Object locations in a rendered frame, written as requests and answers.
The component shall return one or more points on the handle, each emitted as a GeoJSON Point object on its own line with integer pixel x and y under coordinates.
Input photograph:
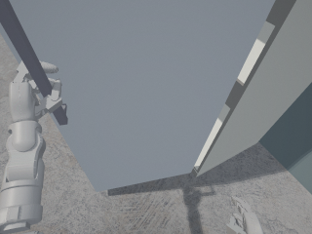
{"type": "Point", "coordinates": [14, 30]}

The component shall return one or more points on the fridge door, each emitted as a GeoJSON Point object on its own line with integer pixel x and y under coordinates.
{"type": "Point", "coordinates": [144, 81]}

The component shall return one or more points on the robot right hand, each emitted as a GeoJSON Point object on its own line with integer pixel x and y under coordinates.
{"type": "Point", "coordinates": [248, 223]}

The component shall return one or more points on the robot left forearm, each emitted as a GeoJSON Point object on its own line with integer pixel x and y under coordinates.
{"type": "Point", "coordinates": [23, 178]}

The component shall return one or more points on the robot left hand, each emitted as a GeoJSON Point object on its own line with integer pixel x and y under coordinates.
{"type": "Point", "coordinates": [23, 91]}

